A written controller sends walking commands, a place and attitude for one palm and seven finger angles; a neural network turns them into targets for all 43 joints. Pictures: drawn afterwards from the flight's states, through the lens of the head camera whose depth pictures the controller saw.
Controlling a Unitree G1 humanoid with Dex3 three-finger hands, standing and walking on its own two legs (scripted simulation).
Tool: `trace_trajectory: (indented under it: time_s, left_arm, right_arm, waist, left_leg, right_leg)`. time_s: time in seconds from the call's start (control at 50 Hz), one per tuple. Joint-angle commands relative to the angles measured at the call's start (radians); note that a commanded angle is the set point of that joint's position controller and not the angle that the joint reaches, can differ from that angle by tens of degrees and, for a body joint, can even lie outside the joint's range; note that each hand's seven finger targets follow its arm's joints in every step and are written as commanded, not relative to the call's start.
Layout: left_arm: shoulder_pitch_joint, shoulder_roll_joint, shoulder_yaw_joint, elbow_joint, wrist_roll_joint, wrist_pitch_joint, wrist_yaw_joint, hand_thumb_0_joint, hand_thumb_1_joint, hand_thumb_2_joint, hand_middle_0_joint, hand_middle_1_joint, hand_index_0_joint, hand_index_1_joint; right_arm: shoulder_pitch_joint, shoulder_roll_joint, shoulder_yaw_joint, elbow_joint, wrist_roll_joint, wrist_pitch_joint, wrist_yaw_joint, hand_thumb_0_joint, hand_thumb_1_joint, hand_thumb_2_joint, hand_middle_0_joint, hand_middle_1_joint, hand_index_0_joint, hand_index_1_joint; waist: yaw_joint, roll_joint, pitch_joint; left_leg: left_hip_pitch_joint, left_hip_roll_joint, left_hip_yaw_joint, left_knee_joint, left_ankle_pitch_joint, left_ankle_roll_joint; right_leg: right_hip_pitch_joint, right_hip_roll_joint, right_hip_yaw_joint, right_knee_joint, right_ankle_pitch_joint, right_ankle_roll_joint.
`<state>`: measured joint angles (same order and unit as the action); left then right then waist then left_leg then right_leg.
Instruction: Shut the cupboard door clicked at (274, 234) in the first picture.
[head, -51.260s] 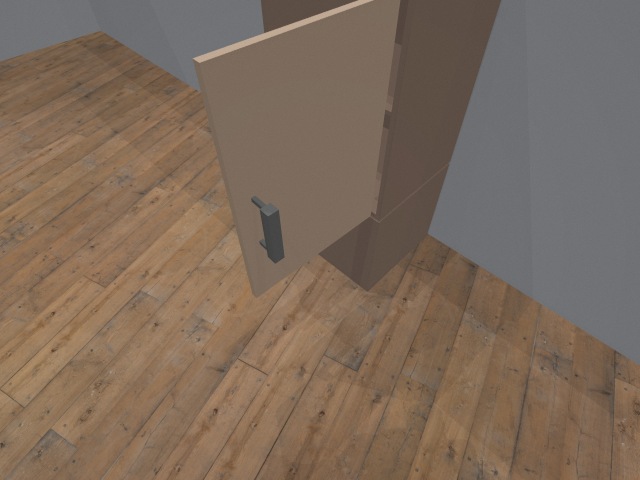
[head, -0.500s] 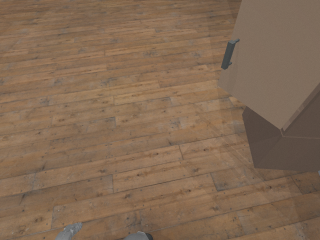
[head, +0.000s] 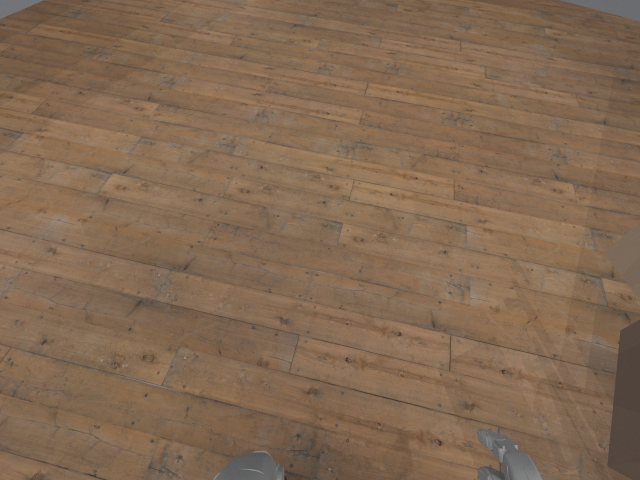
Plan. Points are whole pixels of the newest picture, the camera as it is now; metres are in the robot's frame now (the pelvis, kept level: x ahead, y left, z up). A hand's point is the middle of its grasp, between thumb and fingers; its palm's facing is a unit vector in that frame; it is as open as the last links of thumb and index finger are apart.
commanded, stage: walk to a spot facing it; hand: left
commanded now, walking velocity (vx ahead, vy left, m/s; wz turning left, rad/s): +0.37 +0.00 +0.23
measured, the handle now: out of the picture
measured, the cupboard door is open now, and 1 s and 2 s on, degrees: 42 42 42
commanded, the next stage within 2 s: turn to face it in 0.34 s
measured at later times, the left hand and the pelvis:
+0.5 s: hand (240, 353) +0.29 +0.15 -0.14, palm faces +0.09 -0.97 -0.20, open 7.4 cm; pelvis +0.19 -0.03 +0.01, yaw +6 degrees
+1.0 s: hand (219, 321) +0.35 +0.20 -0.15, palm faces -0.04 -0.98 -0.17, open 7.4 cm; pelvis +0.28 +0.01 +0.02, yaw -9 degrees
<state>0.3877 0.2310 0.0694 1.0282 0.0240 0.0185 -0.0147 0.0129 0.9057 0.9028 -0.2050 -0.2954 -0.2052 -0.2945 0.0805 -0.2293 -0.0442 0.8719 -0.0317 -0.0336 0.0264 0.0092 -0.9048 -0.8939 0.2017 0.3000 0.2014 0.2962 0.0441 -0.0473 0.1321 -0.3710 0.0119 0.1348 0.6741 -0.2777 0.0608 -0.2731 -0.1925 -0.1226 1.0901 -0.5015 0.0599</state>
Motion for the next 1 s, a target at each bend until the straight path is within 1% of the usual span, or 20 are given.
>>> trace_trajectory:
  time_s: [0.0,0.02,0.08,0.18,0.3,0.32,0.36,0.38,0.4,0.42,0.48,0.54,0.66,0.74,0.76,0.78,0.8,0.82,0.9,0.98]
  left_arm:
    - [-0.145,0.075,0.025,-0.156,0.007,-0.043,0.003,0.000,0.900,0.900,-0.200,-0.300,-0.200,-0.300]
    - [-0.096,0.065,0.021,-0.136,0.010,-0.037,-0.004,0.000,0.900,0.900,-0.200,-0.300,-0.200,-0.300]
    - [-0.082,0.044,0.019,-0.123,0.009,-0.025,-0.009,0.000,0.900,0.900,-0.200,-0.300,-0.200,-0.300]
    - [-0.202,0.033,0.012,-0.161,0.005,-0.025,-0.014,0.000,0.900,0.900,-0.200,-0.300,-0.200,-0.300]
    - [-0.289,0.029,0.008,-0.188,0.000,-0.042,-0.012,0.000,0.900,0.900,-0.200,-0.300,-0.200,-0.300]
    - [-0.263,0.037,0.011,-0.181,0.001,-0.049,-0.010,0.000,0.900,0.900,-0.200,-0.300,-0.200,-0.300]
    - [-0.051,0.083,0.027,-0.112,0.006,-0.068,-0.005,0.000,0.900,0.900,-0.200,-0.300,-0.200,-0.300]
    - [0.095,0.166,0.049,-0.065,0.017,-0.082,0.006,0.000,0.900,0.900,-0.200,-0.300,-0.200,-0.300]
    - [0.163,0.231,0.059,-0.048,0.007,-0.078,0.011,0.000,0.900,0.900,-0.200,-0.300,-0.200,-0.300]
    - [0.091,0.190,0.049,-0.066,-0.004,-0.066,0.022,0.000,0.900,0.900,-0.200,-0.300,-0.200,-0.300]
    - [-0.082,0.052,0.009,-0.087,-0.008,-0.075,0.036,0.000,0.900,0.900,-0.200,-0.300,-0.200,-0.300]
    - [-0.113,0.024,0.000,-0.076,-0.002,-0.079,0.039,0.000,0.900,0.900,-0.200,-0.300,-0.200,-0.300]
    - [-0.090,0.079,0.031,-0.070,-0.001,-0.053,0.034,0.000,0.900,0.900,-0.200,-0.300,-0.200,-0.300]
    - [-0.145,0.083,0.044,-0.089,-0.008,-0.025,0.032,0.000,0.900,0.900,-0.200,-0.300,-0.200,-0.300]
    - [-0.132,0.043,0.036,-0.100,-0.013,-0.017,0.029,0.000,0.900,0.900,-0.200,-0.300,-0.200,-0.300]
    - [-0.120,0.001,0.028,-0.111,-0.020,-0.009,0.022,0.000,0.900,0.900,-0.200,-0.300,-0.200,-0.300]
    - [-0.143,0.025,0.030,-0.127,-0.015,-0.003,0.022,0.000,0.900,0.900,-0.200,-0.300,-0.200,-0.300]
    - [-0.148,0.037,0.031,-0.135,-0.007,0.002,0.019,0.000,0.900,0.900,-0.200,-0.300,-0.200,-0.300]
    - [-0.127,0.033,0.047,-0.118,-0.001,0.029,0.000,0.000,0.900,0.900,-0.200,-0.300,-0.200,-0.300]
    - [-0.172,0.025,0.045,-0.149,-0.001,0.044,-0.009,0.000,0.900,0.900,-0.200,-0.300,-0.200,-0.300]
  right_arm:
    - [0.201,-0.165,-0.036,0.015,0.004,-0.005,-0.040,0.000,-0.900,-0.900,0.200,0.300,0.200,0.300]
    - [0.172,-0.150,-0.028,0.019,0.005,-0.013,-0.043,0.000,-0.900,-0.900,0.200,0.300,0.200,0.300]
    - [0.178,-0.126,-0.023,0.038,0.010,-0.025,-0.045,0.000,-0.900,-0.900,0.200,0.300,0.200,0.300]
    - [0.232,-0.095,-0.025,0.090,0.011,-0.031,-0.046,0.000,-0.900,-0.900,0.200,0.300,0.200,0.300]
    - [0.300,-0.088,-0.024,0.148,0.002,-0.032,-0.051,0.000,-0.900,-0.900,0.200,0.300,0.200,0.300]
    - [0.302,-0.088,-0.026,0.158,0.001,-0.029,-0.050,0.000,-0.900,-0.900,0.200,0.300,0.200,0.300]
    - [0.303,-0.077,-0.022,0.169,0.011,-0.028,-0.049,0.000,-0.900,-0.900,0.200,0.300,0.200,0.300]
    - [0.330,-0.037,-0.018,0.159,0.025,-0.033,-0.040,0.000,-0.900,-0.900,0.200,0.300,0.200,0.300]
    - [0.374,-0.013,-0.014,0.136,0.028,-0.032,-0.042,0.000,-0.900,-0.900,0.200,0.300,0.200,0.300]
    - [0.335,-0.045,-0.023,0.135,0.022,-0.016,-0.042,0.000,-0.900,-0.900,0.200,0.300,0.200,0.300]
    - [0.279,0.015,-0.010,0.159,0.016,-0.004,-0.044,0.000,-0.900,-0.900,0.200,0.300,0.200,0.300]
    - [0.327,0.077,0.004,0.177,0.010,0.021,-0.038,0.000,-0.900,-0.900,0.200,0.300,0.200,0.300]
    - [0.198,0.043,-0.006,0.107,0.014,0.032,-0.045,0.000,-0.900,-0.900,0.200,0.300,0.200,0.300]
    - [0.223,-0.012,-0.016,0.102,0.019,0.015,-0.057,0.000,-0.900,-0.900,0.200,0.300,0.200,0.300]
    - [0.239,-0.065,-0.023,0.105,0.015,0.006,-0.063,0.000,-0.900,-0.900,0.200,0.300,0.200,0.300]
    - [0.262,-0.155,-0.037,0.095,0.002,0.003,-0.070,0.000,-0.900,-0.900,0.200,0.300,0.200,0.300]
    - [0.273,-0.179,-0.042,0.088,-0.004,0.014,-0.077,0.000,-0.900,-0.900,0.200,0.300,0.200,0.300]
    - [0.231,-0.163,-0.035,0.066,-0.002,0.018,-0.078,0.000,-0.900,-0.900,0.200,0.300,0.200,0.300]
    - [0.117,-0.116,-0.021,0.025,-0.002,0.018,-0.082,0.000,-0.900,-0.900,0.200,0.300,0.200,0.300]
    - [0.138,-0.120,-0.032,0.027,0.001,0.021,-0.077,0.000,-0.900,-0.900,0.200,0.300,0.200,0.300]
  waist:
    - [-0.106,0.179,-0.073]
    - [-0.075,0.202,-0.077]
    - [-0.048,0.145,-0.072]
    - [-0.055,0.107,-0.020]
    - [-0.070,0.139,-0.017]
    - [-0.057,0.136,-0.025]
    - [0.036,0.029,-0.140]
    - [0.079,-0.167,-0.259]
    - [0.066,-0.314,-0.323]
    - [0.049,-0.184,-0.204]
    - [-0.031,-0.054,-0.112]
    - [-0.080,-0.051,-0.120]
    - [-0.047,-0.080,-0.155]
    - [-0.087,-0.070,-0.172]
    - [-0.088,0.073,-0.184]
    - [-0.096,0.305,-0.184]
    - [-0.113,0.301,-0.172]
    - [-0.091,0.216,-0.132]
    - [-0.033,0.206,-0.124]
    - [-0.047,0.203,-0.132]
  left_leg:
    - [0.222,0.302,-0.388,-0.422,0.059,0.111]
    - [0.196,0.270,-0.334,-0.435,0.038,0.104]
    - [0.185,0.231,-0.288,-0.479,0.054,0.119]
    - [0.190,0.215,-0.273,-0.526,0.045,0.136]
    - [0.267,0.225,-0.253,-0.437,0.251,0.128]
    - [0.259,0.224,-0.246,-0.392,0.275,0.117]
    - [0.178,0.140,-0.193,-0.122,0.337,0.063]
    - [-0.018,0.023,-0.105,0.166,0.123,0.017]
    - [-0.160,-0.082,-0.094,0.450,-0.332,-0.013]
    - [-0.199,-0.019,-0.167,0.558,-0.312,-0.010]
    - [-0.149,0.067,-0.171,0.513,-0.127,-0.051]
    - [-0.023,0.068,-0.091,0.280,-0.096,-0.083]
    - [0.005,0.033,-0.067,0.061,-0.053,-0.110]
    - [0.244,0.036,-0.070,-0.205,0.091,-0.110]
    - [0.347,0.142,-0.166,-0.288,0.159,-0.080]
    - [0.393,0.360,-0.394,-0.345,0.269,0.017]
    - [0.350,0.476,-0.457,-0.384,0.319,0.113]
    - [0.262,0.474,-0.417,-0.394,0.268,0.137]
    - [0.242,0.349,-0.170,-0.361,0.441,0.083]
    - [0.278,0.337,-0.086,-0.358,0.413,0.072]
  right_leg:
    - [-0.345,-0.010,0.112,0.130,0.121,-0.015]
    - [-0.312,0.002,0.100,0.095,0.162,-0.010]
    - [-0.309,0.026,0.089,-0.001,0.258,-0.005]
    - [-0.308,0.040,0.092,-0.222,0.376,-0.009]
    - [-0.195,0.099,0.059,-0.441,0.340,-0.045]
    - [-0.129,0.113,0.055,-0.480,0.328,-0.055]
    - [0.202,0.129,0.073,-0.602,0.372,-0.076]
    - [0.458,-0.074,0.310,-0.670,0.357,-0.137]
    - [0.513,-0.288,0.586,-0.804,0.385,-0.225]
    - [0.388,-0.281,0.549,-0.835,0.347,-0.250]
    - [0.152,-0.158,0.303,-0.817,0.698,-0.249]
    - [0.045,-0.066,0.158,-0.814,0.835,-0.231]
    - [0.084,-0.044,0.292,-0.778,0.733,-0.252]
    - [-0.047,0.015,0.301,-0.685,0.513,-0.177]
    - [-0.146,0.101,0.254,-0.602,0.343,-0.130]
    - [-0.270,0.226,0.138,-0.423,0.035,-0.066]
    - [-0.284,0.226,0.113,-0.188,-0.155,-0.051]
    - [-0.264,0.177,0.150,-0.074,-0.116,-0.052]
    - [-0.274,0.152,0.120,0.053,0.038,-0.017]
    - [-0.275,0.138,0.086,-0.019,0.100,0.001]
